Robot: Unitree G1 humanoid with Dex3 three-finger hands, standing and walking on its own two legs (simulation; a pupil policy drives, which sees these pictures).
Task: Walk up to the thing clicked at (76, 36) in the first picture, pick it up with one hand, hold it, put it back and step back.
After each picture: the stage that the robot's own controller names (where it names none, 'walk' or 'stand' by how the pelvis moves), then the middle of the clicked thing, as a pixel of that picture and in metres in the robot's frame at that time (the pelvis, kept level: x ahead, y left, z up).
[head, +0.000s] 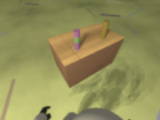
stand; (77, 40) +0.81 +0.20 -0.05
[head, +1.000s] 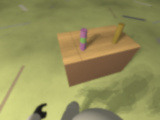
rise first; (83, 40) +0.77 +0.15 -0.03
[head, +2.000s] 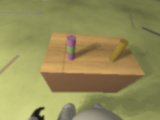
rise first; (71, 49) +0.57 +0.21 -0.02
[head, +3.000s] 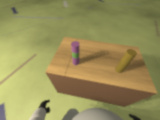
stand; (75, 54) +0.55 +0.18 -0.04
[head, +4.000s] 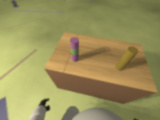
stand; (74, 50) +0.56 +0.17 -0.04
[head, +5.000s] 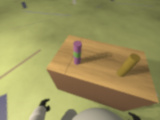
stand; (77, 54) +0.55 +0.15 -0.05
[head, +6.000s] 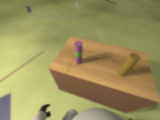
stand; (78, 54) +0.57 +0.15 -0.05
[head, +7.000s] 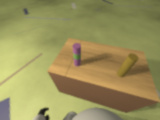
stand; (77, 55) +0.56 +0.15 -0.05
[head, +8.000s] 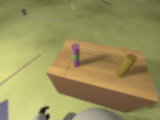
stand; (75, 56) +0.55 +0.16 -0.05
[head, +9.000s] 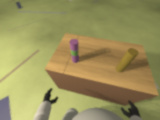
rise first; (74, 52) +0.56 +0.18 -0.05
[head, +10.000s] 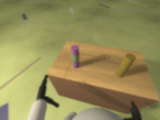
go down; (75, 57) +0.55 +0.18 -0.05
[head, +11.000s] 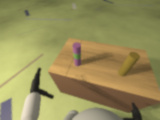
go down; (77, 55) +0.55 +0.17 -0.04
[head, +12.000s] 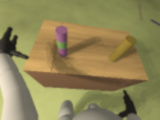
go down; (62, 44) +0.53 +0.17 +0.02
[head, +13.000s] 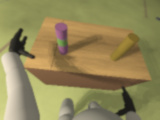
close in; (62, 41) +0.54 +0.18 +0.03
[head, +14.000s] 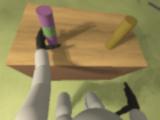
close; (49, 30) +0.57 +0.20 +0.07
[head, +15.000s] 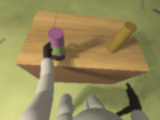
lift; (58, 47) +0.47 +0.16 +0.06
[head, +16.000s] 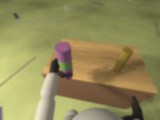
lift; (66, 63) +0.31 +0.16 +0.16
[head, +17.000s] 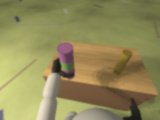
hold; (68, 64) +0.31 +0.14 +0.17
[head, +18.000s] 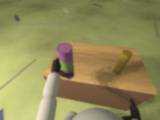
hold; (67, 64) +0.31 +0.15 +0.16
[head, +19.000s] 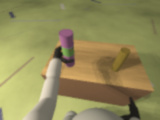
crouch; (68, 51) +0.40 +0.15 +0.17
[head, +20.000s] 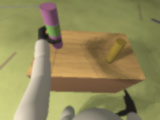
lower; (54, 30) +0.51 +0.19 +0.20
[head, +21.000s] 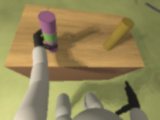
lower; (50, 36) +0.52 +0.18 +0.08
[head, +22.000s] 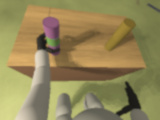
lower; (53, 40) +0.51 +0.17 +0.06
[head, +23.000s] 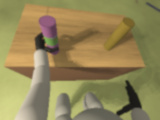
lower; (51, 39) +0.51 +0.17 +0.06
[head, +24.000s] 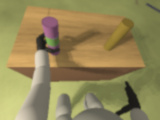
lower; (52, 40) +0.51 +0.17 +0.06
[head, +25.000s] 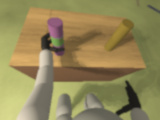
open; (57, 40) +0.51 +0.15 +0.06
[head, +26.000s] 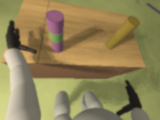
rise; (57, 36) +0.51 +0.15 +0.07
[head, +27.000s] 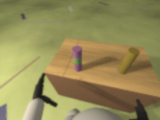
sink last; (77, 60) +0.48 +0.14 +0.01
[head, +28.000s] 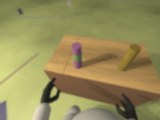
stand; (77, 57) +0.49 +0.14 +0.01
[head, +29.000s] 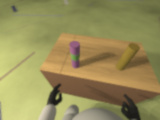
stand; (75, 56) +0.48 +0.15 +0.02
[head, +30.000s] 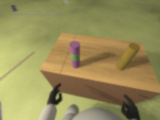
stand; (75, 56) +0.48 +0.15 +0.02
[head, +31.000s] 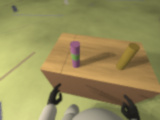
stand; (75, 56) +0.49 +0.15 +0.02
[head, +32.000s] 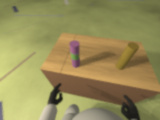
stand; (75, 55) +0.49 +0.15 +0.02
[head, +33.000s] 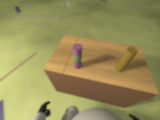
stand; (77, 57) +0.50 +0.14 -0.01
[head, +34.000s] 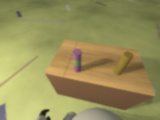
walk; (77, 62) +0.49 +0.13 -0.05
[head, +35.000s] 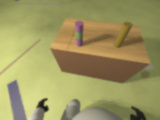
walk; (79, 35) +0.71 +0.16 -0.02
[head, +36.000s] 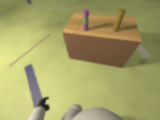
walk; (85, 21) +1.06 +0.14 -0.03
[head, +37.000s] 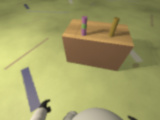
stand; (84, 26) +1.10 +0.15 -0.04
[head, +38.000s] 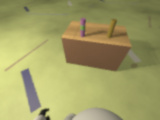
stand; (82, 28) +1.11 +0.16 -0.05
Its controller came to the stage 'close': yes
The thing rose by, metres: 0.22
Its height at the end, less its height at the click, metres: +0.00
